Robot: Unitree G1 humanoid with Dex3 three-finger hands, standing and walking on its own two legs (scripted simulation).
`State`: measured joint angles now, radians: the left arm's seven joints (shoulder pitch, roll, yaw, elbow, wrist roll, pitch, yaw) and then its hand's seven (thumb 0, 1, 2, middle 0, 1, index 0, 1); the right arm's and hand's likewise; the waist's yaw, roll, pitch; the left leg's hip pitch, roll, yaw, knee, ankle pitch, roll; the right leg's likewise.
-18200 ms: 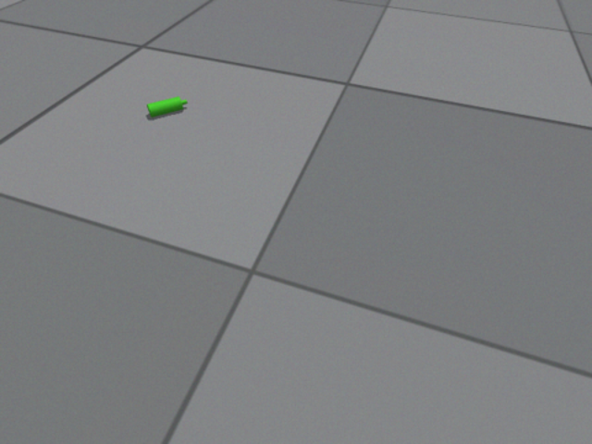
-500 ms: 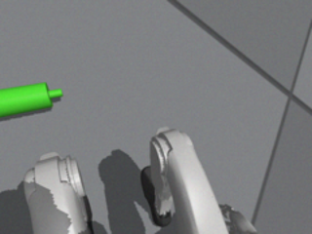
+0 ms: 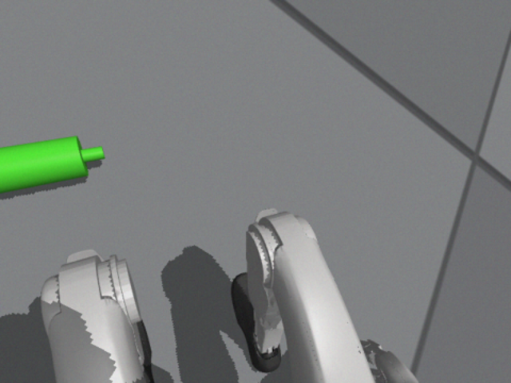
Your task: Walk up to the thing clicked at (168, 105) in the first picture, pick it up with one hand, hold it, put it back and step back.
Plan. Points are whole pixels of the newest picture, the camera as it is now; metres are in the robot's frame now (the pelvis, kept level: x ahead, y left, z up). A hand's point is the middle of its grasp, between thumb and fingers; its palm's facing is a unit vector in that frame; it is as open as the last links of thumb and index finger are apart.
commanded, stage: approach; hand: left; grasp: from above
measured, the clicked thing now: (35, 164) +0.50 +0.27 -0.29
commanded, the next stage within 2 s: close in in 0.54 s
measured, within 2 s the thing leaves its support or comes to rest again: neither
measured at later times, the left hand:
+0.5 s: hand out of the picture +0.49 +0.29 -0.17, palm faces -0.44 -0.08 -0.89, open 13.9 cm
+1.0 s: hand (16, 164) +0.48 +0.28 -0.22, palm faces -0.47 -0.07 -0.88, open 14.0 cm
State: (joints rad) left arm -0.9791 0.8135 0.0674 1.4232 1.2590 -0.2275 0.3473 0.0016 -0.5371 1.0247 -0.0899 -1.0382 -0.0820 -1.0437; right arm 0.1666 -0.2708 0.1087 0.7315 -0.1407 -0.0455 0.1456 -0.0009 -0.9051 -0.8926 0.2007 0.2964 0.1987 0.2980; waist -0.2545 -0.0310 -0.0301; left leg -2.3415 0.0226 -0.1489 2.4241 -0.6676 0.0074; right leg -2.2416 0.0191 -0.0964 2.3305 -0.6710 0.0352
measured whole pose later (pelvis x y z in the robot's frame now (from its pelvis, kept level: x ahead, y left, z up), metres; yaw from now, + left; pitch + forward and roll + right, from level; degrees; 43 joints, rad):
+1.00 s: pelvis +0.00 +0.00 -0.01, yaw -2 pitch +31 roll -11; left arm -1.10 0.87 0.06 1.63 1.33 -0.22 0.46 0.00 -0.53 1.06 -0.09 -1.01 -0.07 -1.03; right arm 0.14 -0.30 0.20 0.66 -0.18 -0.09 0.15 0.00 -0.90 -0.89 0.20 0.30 0.20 0.30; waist -0.35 -0.08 0.06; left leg -2.37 0.02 -0.18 2.47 -0.67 0.00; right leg -2.26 0.03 -0.12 2.36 -0.66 0.04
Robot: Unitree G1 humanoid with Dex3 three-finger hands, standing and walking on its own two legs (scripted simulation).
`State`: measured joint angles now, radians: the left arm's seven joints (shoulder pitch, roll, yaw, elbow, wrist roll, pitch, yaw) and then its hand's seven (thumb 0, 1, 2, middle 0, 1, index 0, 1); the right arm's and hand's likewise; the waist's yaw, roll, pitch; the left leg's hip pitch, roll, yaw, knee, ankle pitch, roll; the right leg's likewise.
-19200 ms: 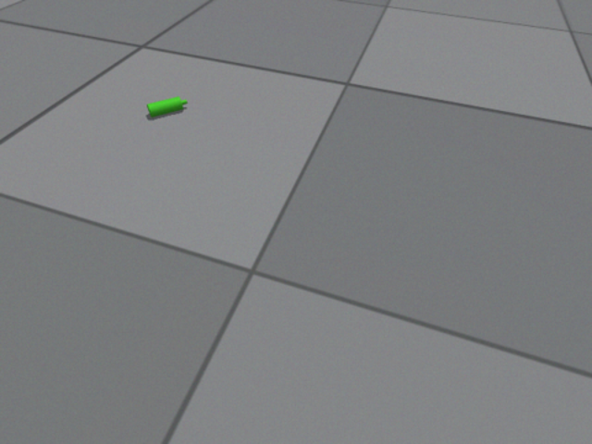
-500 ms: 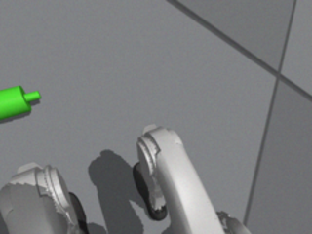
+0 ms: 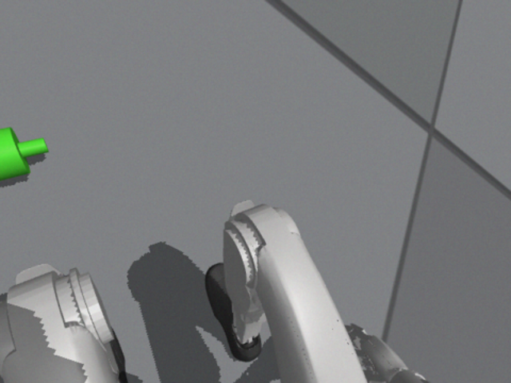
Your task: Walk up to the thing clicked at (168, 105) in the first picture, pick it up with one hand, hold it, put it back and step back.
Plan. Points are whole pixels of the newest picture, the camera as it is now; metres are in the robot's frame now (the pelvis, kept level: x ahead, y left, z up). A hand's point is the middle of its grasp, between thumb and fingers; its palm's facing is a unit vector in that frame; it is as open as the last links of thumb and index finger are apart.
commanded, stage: rest palm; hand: left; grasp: from above
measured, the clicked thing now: out of the picture +0.49 +0.29 -0.28
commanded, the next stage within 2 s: close in 1.16 s
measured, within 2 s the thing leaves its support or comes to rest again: neither
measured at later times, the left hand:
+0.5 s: hand out of the picture +0.48 +0.30 -0.24, palm faces -0.46 -0.15 -0.88, open 14.2 cm
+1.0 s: hand out of the picture +0.48 +0.29 -0.25, palm faces -0.44 -0.12 -0.89, open 13.9 cm
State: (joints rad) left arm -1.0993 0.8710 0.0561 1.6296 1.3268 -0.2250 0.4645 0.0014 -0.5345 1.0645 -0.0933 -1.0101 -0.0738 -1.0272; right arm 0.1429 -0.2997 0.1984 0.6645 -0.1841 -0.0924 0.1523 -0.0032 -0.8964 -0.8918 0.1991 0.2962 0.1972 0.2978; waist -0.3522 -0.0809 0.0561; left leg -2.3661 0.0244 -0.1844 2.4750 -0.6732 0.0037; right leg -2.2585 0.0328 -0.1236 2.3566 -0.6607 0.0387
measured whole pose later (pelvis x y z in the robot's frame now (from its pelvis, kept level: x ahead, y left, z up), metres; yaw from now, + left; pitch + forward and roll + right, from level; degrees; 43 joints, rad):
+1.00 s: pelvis +0.00 +0.01 -0.01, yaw -4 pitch +28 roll -14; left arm -1.12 0.99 0.08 1.76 1.30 -0.20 0.61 0.00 -0.50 1.04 -0.10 -1.01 -0.08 -1.03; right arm 0.11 -0.33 0.30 0.64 -0.25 -0.22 0.24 0.00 -0.90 -0.90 0.20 0.30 0.20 0.30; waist -0.41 -0.14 0.15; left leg -2.36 0.04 -0.25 2.55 -0.71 0.01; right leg -2.24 0.06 -0.17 2.37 -0.66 0.06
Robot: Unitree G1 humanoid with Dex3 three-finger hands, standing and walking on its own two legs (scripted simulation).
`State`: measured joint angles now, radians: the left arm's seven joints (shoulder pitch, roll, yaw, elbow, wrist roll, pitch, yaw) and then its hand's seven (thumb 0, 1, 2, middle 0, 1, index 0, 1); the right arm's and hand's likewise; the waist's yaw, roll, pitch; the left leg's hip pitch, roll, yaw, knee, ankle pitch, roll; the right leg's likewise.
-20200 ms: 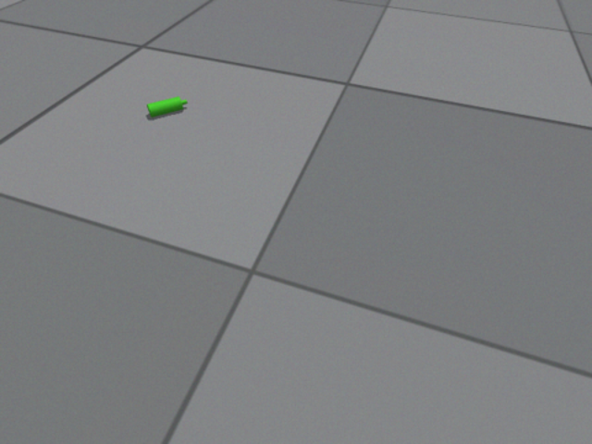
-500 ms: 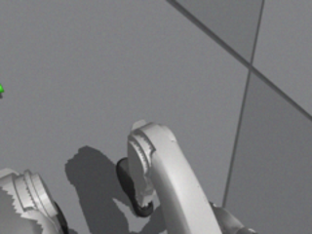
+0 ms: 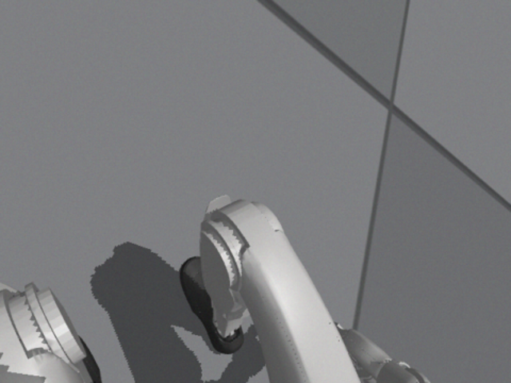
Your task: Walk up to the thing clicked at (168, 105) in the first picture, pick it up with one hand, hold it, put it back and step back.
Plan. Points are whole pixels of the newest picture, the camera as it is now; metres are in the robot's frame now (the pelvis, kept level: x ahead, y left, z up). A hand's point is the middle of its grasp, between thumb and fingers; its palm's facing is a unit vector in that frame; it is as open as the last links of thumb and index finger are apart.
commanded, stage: rest palm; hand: left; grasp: from above
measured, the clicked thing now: out of the picture +0.47 +0.31 -0.26
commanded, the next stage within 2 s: close in 0.16 s
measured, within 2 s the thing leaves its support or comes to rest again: neither
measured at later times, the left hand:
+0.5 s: hand out of the picture +0.46 +0.32 -0.24, palm faces -0.43 -0.17 -0.89, open 13.5 cm
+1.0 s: hand out of the picture +0.46 +0.31 -0.25, palm faces -0.43 -0.15 -0.89, open 11.8 cm
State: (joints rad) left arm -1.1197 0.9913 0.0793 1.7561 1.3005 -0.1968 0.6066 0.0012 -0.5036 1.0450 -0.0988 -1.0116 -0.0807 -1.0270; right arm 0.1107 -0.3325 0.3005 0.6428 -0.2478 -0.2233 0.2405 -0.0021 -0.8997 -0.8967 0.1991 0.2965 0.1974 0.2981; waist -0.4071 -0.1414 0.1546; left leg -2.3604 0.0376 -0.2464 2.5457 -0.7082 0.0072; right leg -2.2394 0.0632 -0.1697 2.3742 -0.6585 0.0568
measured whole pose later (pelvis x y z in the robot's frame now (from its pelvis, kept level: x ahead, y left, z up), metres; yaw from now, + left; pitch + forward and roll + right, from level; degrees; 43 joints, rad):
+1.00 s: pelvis +0.00 +0.00 +0.00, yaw -1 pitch +28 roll -15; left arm -1.12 1.03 0.07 1.74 1.27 -0.20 0.60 0.00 -0.17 0.82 -0.29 -0.93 -0.31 -0.91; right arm 0.11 -0.35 0.33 0.62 -0.25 -0.23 0.23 0.00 -0.89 -0.89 0.20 0.30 0.20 0.30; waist -0.41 -0.16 0.18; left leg -2.35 0.04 -0.26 2.54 -0.71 0.01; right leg -2.22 0.07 -0.18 2.35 -0.65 0.06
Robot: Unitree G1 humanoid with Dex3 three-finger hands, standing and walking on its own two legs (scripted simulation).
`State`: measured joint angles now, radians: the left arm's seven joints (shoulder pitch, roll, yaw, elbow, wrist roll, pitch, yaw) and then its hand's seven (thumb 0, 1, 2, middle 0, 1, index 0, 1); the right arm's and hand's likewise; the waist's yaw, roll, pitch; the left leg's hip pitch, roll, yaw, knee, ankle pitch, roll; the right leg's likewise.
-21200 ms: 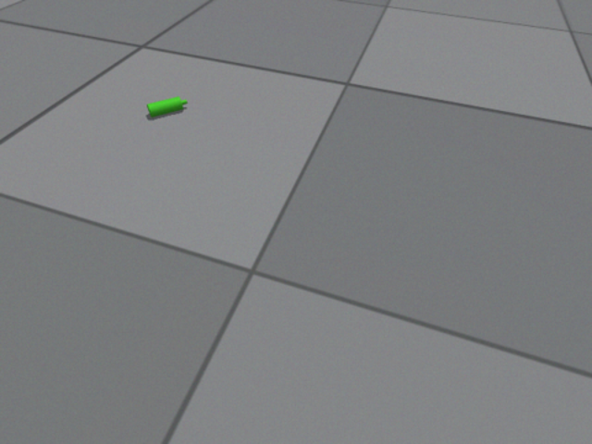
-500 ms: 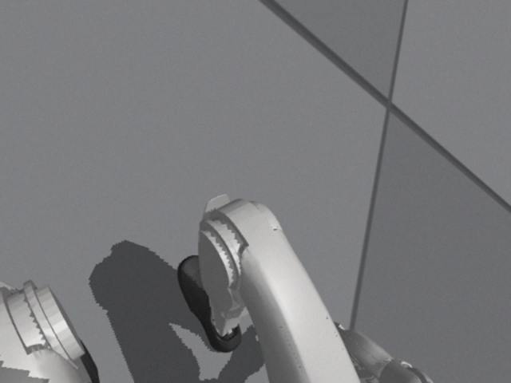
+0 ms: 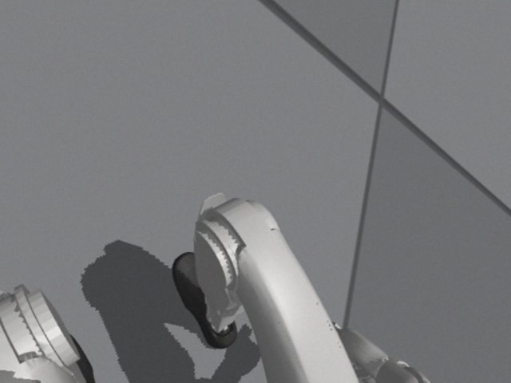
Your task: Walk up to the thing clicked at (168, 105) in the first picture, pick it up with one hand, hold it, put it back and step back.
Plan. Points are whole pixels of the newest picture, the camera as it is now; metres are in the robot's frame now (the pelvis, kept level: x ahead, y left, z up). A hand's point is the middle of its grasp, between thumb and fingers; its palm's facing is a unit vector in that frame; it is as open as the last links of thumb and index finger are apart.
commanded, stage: close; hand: left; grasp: from above
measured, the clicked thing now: out of the picture +0.47 +0.32 -0.27
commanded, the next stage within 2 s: settle in 0.82 s
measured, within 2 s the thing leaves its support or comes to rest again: leaves its support in 1.18 s
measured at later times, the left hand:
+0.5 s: hand out of the picture +0.46 +0.33 -0.25, palm faces -0.44 -0.17 -0.88, open 10.6 cm
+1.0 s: hand out of the picture +0.46 +0.33 -0.25, palm faces -0.43 -0.16 -0.89, open 10.5 cm
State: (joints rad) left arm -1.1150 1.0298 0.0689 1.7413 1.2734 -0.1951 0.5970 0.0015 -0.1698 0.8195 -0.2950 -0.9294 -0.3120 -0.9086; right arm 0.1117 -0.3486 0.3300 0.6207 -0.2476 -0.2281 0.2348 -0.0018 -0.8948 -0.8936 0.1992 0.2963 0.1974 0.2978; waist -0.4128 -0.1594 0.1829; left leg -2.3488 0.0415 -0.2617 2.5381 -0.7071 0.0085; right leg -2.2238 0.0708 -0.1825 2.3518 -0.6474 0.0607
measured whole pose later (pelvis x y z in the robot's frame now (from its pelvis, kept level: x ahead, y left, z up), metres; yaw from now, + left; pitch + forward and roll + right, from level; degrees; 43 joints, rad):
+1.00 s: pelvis +0.00 +0.00 +0.00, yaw +0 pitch +27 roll -15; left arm -1.12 1.05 0.07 1.74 1.26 -0.21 0.59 0.01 -0.04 0.55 -0.57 -0.70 -0.61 -0.67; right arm 0.11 -0.36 0.34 0.61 -0.25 -0.22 0.22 0.00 -0.90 -0.89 0.20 0.30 0.20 0.30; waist -0.41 -0.17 0.19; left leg -2.34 0.04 -0.27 2.53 -0.71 0.01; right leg -2.22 0.07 -0.19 2.34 -0.65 0.06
